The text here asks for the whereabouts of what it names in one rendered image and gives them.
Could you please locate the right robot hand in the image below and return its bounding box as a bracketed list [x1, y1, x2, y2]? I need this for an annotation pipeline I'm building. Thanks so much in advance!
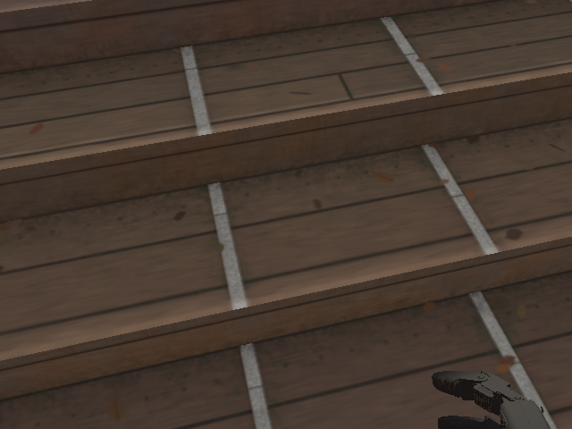
[432, 370, 551, 429]

